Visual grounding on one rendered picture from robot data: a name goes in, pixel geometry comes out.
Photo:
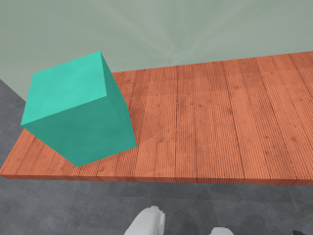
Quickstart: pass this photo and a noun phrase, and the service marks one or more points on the carton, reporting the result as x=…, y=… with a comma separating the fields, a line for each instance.
x=77, y=109

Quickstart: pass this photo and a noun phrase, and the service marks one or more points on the robot left thigh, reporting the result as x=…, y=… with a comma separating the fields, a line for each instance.
x=149, y=221

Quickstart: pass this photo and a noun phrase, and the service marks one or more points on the table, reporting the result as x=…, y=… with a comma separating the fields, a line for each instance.
x=242, y=121

